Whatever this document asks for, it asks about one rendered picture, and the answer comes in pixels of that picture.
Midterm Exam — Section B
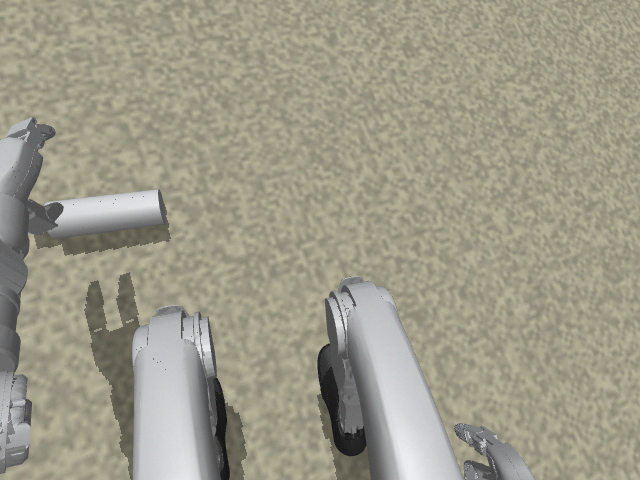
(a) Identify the left robot hand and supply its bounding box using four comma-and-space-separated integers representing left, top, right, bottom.
0, 117, 64, 236

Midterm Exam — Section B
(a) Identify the left robot arm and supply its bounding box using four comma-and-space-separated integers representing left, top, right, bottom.
0, 193, 32, 474

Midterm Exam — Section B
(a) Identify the bottle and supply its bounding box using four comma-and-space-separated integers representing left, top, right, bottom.
44, 189, 166, 239

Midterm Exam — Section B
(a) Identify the right robot hand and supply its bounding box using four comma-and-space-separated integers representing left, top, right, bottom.
454, 423, 536, 480

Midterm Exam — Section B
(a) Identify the right robot foot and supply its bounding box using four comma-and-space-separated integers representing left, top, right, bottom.
317, 343, 366, 456

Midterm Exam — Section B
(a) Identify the left robot foot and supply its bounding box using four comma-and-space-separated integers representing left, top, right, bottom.
213, 378, 230, 480

